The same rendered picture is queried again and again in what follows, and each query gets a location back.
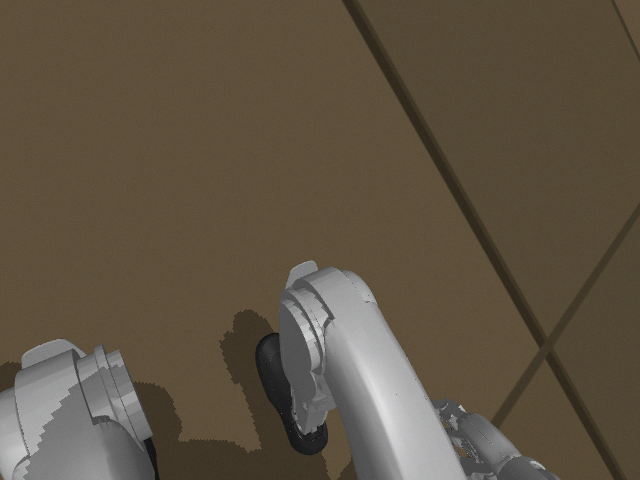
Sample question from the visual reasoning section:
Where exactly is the right robot arm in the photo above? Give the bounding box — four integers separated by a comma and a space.
497, 456, 561, 480

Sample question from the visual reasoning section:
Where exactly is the right robot foot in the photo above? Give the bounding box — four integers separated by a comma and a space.
255, 333, 328, 455

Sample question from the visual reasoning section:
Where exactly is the left robot foot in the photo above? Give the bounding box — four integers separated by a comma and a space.
144, 437, 160, 480

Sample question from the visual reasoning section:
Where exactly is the right robot hand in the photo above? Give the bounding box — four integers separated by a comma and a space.
430, 397, 522, 480

